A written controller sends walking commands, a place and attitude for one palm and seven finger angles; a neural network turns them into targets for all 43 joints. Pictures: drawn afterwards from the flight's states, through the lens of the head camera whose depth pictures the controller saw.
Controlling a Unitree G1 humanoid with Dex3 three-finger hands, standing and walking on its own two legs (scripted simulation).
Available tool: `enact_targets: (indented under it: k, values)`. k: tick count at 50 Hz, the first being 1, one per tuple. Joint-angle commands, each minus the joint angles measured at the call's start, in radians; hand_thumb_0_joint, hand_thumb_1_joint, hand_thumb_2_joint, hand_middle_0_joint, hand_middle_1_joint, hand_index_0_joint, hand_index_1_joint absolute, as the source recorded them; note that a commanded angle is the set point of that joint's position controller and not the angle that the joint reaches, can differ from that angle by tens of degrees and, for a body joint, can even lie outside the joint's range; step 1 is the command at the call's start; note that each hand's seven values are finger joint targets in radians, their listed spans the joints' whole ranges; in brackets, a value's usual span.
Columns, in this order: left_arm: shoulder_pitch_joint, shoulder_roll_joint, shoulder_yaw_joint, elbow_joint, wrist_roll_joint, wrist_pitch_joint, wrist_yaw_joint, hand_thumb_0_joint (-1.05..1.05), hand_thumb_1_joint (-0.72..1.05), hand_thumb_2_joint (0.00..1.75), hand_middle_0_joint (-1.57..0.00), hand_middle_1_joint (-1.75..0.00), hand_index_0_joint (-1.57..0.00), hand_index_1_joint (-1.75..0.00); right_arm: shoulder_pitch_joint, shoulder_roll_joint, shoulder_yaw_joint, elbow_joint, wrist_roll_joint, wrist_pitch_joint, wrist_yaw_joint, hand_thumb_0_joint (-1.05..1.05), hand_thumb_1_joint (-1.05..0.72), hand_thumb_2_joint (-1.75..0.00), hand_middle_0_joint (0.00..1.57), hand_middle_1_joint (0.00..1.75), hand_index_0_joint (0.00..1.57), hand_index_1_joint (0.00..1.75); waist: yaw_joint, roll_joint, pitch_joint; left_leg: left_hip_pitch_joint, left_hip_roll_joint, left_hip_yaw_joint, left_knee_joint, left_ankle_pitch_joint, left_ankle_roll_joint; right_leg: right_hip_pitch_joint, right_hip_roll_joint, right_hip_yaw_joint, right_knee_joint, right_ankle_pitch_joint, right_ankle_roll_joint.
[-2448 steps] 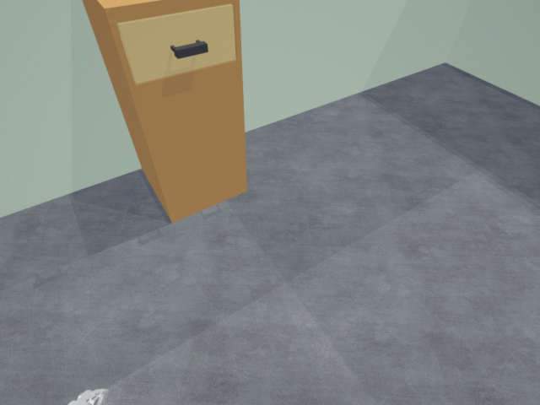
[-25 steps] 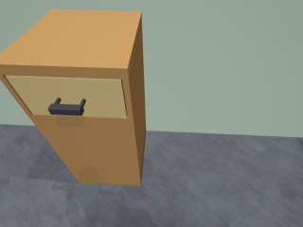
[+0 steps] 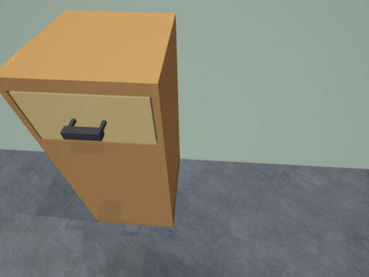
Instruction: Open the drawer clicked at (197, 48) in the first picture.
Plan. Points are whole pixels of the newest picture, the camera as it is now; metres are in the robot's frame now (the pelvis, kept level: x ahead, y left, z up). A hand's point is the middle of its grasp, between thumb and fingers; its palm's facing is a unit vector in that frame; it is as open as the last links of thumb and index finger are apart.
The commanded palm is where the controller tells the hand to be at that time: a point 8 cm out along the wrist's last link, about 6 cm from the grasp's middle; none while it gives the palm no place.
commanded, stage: shuffle to correct the standing spot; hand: left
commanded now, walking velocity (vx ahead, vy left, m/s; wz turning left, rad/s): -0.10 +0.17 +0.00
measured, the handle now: (85, 127) +0.47 +0.31 +0.03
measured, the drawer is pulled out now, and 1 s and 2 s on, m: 0.00 0.00 0.00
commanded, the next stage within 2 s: come to a stop and stand still in 0.76 s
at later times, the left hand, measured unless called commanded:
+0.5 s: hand out of the picture -0.03 +0.24 -0.17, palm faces +0.06 -0.95 -0.30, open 7.4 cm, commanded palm none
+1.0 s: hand out of the picture -0.13 +0.31 -0.18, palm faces +0.11 -0.96 -0.26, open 7.4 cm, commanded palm none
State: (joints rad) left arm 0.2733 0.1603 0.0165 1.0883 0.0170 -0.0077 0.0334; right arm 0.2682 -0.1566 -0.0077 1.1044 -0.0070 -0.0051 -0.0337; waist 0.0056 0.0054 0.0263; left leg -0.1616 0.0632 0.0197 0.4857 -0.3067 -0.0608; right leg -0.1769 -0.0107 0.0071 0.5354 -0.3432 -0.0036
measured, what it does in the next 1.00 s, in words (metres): steps to the left: right foot, then left foot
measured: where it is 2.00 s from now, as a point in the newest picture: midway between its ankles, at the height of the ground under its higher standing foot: outside the picture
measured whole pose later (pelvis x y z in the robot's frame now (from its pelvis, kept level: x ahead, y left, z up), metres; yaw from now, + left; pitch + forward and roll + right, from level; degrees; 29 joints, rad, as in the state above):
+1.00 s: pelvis -0.09 +0.11 -0.01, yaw +1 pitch +1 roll +2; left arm 0.35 0.21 0.06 1.04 0.04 0.03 0.03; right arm 0.18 -0.21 -0.04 0.98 -0.01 0.01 0.00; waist 0.05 -0.03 0.01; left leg -0.24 0.04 0.05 0.52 -0.29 -0.03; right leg -0.31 -0.12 -0.07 0.70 -0.44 0.02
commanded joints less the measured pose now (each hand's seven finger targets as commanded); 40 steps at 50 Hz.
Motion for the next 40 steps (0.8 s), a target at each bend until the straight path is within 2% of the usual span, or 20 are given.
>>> enact_targets:
  k: [1,6,8,9,10,11,12,14,16,18,21,23,24,25,26,27,28,31,35,40]
  values:
    - [0.079,0.172,0.05,-0.048,-0.002,-0.004,0.017,0.0,0.9,0.9,-0.2,-0.3,-0.2,-0.3,0.046,-0.104,-0.031,-0.065,-0.005,0.009,-0.006,0.0,-0.9,-0.9,0.2,0.3,0.2,0.3,0.02,-0.035,-0.019,-0.062,0.013,0.026,0.05,0.344,0.045,0.026,-0.159,0.117,-0.028,0.597,-0.073]
    - [0.066,0.217,0.076,-0.077,0.008,0.01,0.024,0.0,0.9,0.9,-0.2,-0.3,-0.2,-0.3,0.005,-0.09,-0.048,-0.118,-0.006,0.026,0.002,0.0,-0.9,-0.9,0.2,0.3,0.2,0.3,0.035,-0.206,0.02,-0.206,-0.037,0.043,0.195,-0.115,0.026,0.023,-0.323,0.26,-0.091,0.675,-0.182]
    - [0.01,0.216,0.08,-0.102,0.011,0.019,0.023,0.0,0.9,0.9,-0.2,-0.3,-0.2,-0.3,0.04,-0.085,-0.053,-0.118,-0.004,0.028,0.007,0.0,-0.9,-0.9,0.2,0.3,0.2,0.3,0.004,-0.208,0.022,-0.138,-0.022,0.032,0.114,-0.089,0.031,-0.063,-0.32,0.228,-0.07,0.57,-0.166]
    - [-0.033,0.211,0.081,-0.118,0.009,0.023,0.019,0.0,0.9,0.9,-0.2,-0.3,-0.2,-0.3,0.085,-0.089,-0.055,-0.104,-0.004,0.024,0.011,0.0,-0.9,-0.9,0.2,0.3,0.2,0.3,-0.025,-0.184,0.013,-0.042,-0.018,0.039,0.016,0.035,0.037,-0.131,-0.276,0.175,-0.023,0.491,-0.128]
    - [-0.047,0.183,0.077,-0.133,0.006,0.029,0.015,0.0,0.9,0.9,-0.2,-0.3,-0.2,-0.3,0.116,-0.117,-0.058,-0.093,-0.008,0.018,0.012,0.0,-0.9,-0.9,0.2,0.3,0.2,0.3,-0.035,-0.069,0.0,0.04,0.029,-0.015,-0.048,0.2,0.058,-0.21,-0.185,0.091,0.066,0.336,-0.084]
    - [-0.051,0.129,0.071,-0.153,0.001,0.038,0.01,0.0,0.9,0.9,-0.2,-0.3,-0.2,-0.3,0.126,-0.179,-0.068,-0.102,-0.02,0.017,0.012,0.0,-0.9,-0.9,0.2,0.3,0.2,0.3,-0.034,0.174,-0.008,0.062,0.18,-0.187,-0.107,0.41,0.136,-0.297,-0.05,-0.05,0.24,0.013,-0.019]
    - [-0.065,0.096,0.064,-0.158,0.002,0.046,0.017,0.0,0.9,0.9,-0.2,-0.3,-0.2,-0.3,0.123,-0.196,-0.072,-0.115,-0.019,0.027,0.013,0.0,-0.9,-0.9,0.2,0.3,0.2,0.3,-0.043,0.27,-0.014,-0.034,0.256,-0.233,-0.189,0.427,0.221,-0.281,0.001,-0.054,0.464,-0.283,-0.011]
    - [-0.049,0.101,0.07,-0.14,0.0,0.06,0.018,0.0,0.9,0.9,-0.2,-0.3,-0.2,-0.3,0.022,-0.168,-0.059,-0.152,-0.018,0.031,0.012,0.0,-0.9,-0.9,0.2,0.3,0.2,0.3,-0.012,0.198,0.024,-0.19,0.232,-0.199,-0.246,0.172,0.26,-0.275,-0.03,0.007,0.671,-0.22,-0.031]
    - [0.015,0.085,0.068,-0.114,0.002,0.058,0.012,0.0,0.9,0.9,-0.2,-0.3,-0.2,-0.3,-0.084,-0.154,-0.046,-0.188,-0.03,0.035,0.015,0.0,-0.9,-0.9,0.2,0.3,0.2,0.3,0.037,0.151,0.037,-0.24,0.174,-0.132,-0.227,0.126,0.241,-0.247,-0.04,-0.023,0.682,-0.136,-0.029]
    - [0.044,0.075,0.062,-0.107,0.001,0.056,0.007,0.0,0.9,0.9,-0.2,-0.3,-0.2,-0.3,-0.095,-0.157,-0.049,-0.197,-0.033,0.037,0.017,0.0,-0.9,-0.9,0.2,0.3,0.2,0.3,0.038,0.154,0.008,-0.21,0.151,-0.107,-0.211,0.16,0.239,-0.217,-0.044,-0.063,0.582,-0.143,-0.023]
    - [0.049,0.07,0.048,-0.119,-0.001,0.046,0.008,0.0,0.9,0.9,-0.2,-0.3,-0.2,-0.3,-0.023,-0.161,-0.055,-0.18,-0.033,0.045,0.016,0.0,-0.9,-0.9,0.2,0.3,0.2,0.3,0.015,0.137,-0.046,-0.082,0.155,-0.125,-0.146,0.253,0.249,-0.165,-0.049,-0.097,0.25,-0.171,-0.019]
    - [0.103,0.069,0.044,-0.107,0.002,0.034,0.01,0.0,0.9,0.9,-0.2,-0.3,-0.2,-0.3,-0.006,-0.162,-0.058,-0.177,-0.022,0.05,0.021,0.0,-0.9,-0.9,0.2,0.3,0.2,0.3,0.044,0.07,-0.068,-0.119,0.123,-0.088,-0.053,0.22,0.214,-0.03,-0.054,-0.1,-0.026,0.006,-0.013]
    - [0.14,0.113,0.051,-0.1,0.012,0.025,0.017,0.0,0.9,0.9,-0.2,-0.3,-0.2,-0.3,0.0,-0.129,-0.06,-0.184,-0.012,0.051,0.027,0.0,-0.9,-0.9,0.2,0.3,0.2,0.3,0.059,-0.065,-0.072,-0.226,0.056,-0.024,0.064,0.103,0.153,0.091,-0.154,0.004,-0.184,0.119,-0.039]
    - [0.165,0.224,0.07,-0.104,0.02,0.013,0.027,0.0,0.9,0.9,-0.2,-0.3,-0.2,-0.3,-0.012,-0.073,-0.056,-0.213,-0.01,0.052,0.027,0.0,-0.9,-0.9,0.2,0.3,0.2,0.3,0.072,-0.344,-0.009,-0.49,-0.082,0.065,0.306,-0.162,0.057,0.171,-0.44,0.365,-0.267,0.296,-0.129]
    - [0.171,0.24,0.064,-0.107,0.009,0.009,0.029,0.0,0.9,0.9,-0.2,-0.3,-0.2,-0.3,-0.067,-0.135,-0.068,-0.223,-0.028,0.056,0.021,0.0,-0.9,-0.9,0.2,0.3,0.2,0.3,0.076,-0.226,0.008,-0.478,-0.091,-0.035,0.51,-0.261,0.037,0.049,-0.533,0.402,-0.249,0.561,-0.193]
    - [0.132,0.227,0.066,-0.115,0.011,0.007,0.036,0.0,0.9,0.9,-0.2,-0.3,-0.2,-0.3,-0.056,-0.122,-0.07,-0.224,-0.03,0.068,0.025,0.0,-0.9,-0.9,0.2,0.3,0.2,0.3,0.036,-0.13,0.003,-0.454,-0.083,-0.089,0.623,-0.226,0.032,0.008,-0.515,0.289,-0.219,0.653,-0.219]
    - [0.093,0.203,0.073,-0.116,0.011,-0.006,0.037,0.0,0.9,0.9,-0.2,-0.3,-0.2,-0.3,-0.064,-0.116,-0.068,-0.207,-0.027,0.072,0.029,0.0,-0.9,-0.9,0.2,0.3,0.2,0.3,0.028,-0.215,0.013,-0.471,-0.066,-0.098,0.675,-0.177,0.029,-0.003,-0.436,0.266,-0.199,0.669,-0.197]
    - [0.055,0.164,0.058,-0.135,0.009,-0.02,0.025,0.0,0.9,0.9,-0.2,-0.3,-0.2,-0.3,-0.048,-0.115,-0.066,-0.182,-0.014,0.065,0.045,0.0,-0.9,-0.9,0.2,0.3,0.2,0.3,0.012,-0.204,0.009,-0.456,-0.055,-0.048,0.681,-0.027,0.008,0.043,-0.324,0.093,-0.157,0.734,-0.15]
    - [0.108,0.193,0.071,-0.12,0.008,-0.019,0.016,0.0,0.9,0.9,-0.2,-0.3,-0.2,-0.3,-0.095,-0.098,-0.058,-0.187,-0.01,0.066,0.05,0.0,-0.9,-0.9,0.2,0.3,0.2,0.3,0.042,-0.154,0.0,-0.442,-0.046,-0.014,0.614,0.016,-0.006,0.061,-0.319,0.095,-0.194,0.501,-0.149]
    - [0.128,0.221,0.082,-0.109,0.019,-0.011,0.006,0.0,0.9,0.9,-0.2,-0.3,-0.2,-0.3,-0.149,-0.096,-0.05,-0.208,-0.006,0.054,0.054,0.0,-0.9,-0.9,0.2,0.3,0.2,0.3,0.068,-0.201,0.004,-0.379,-0.032,0.028,0.398,-0.018,-0.005,0.047,-0.331,0.108,-0.223,0.283,-0.155]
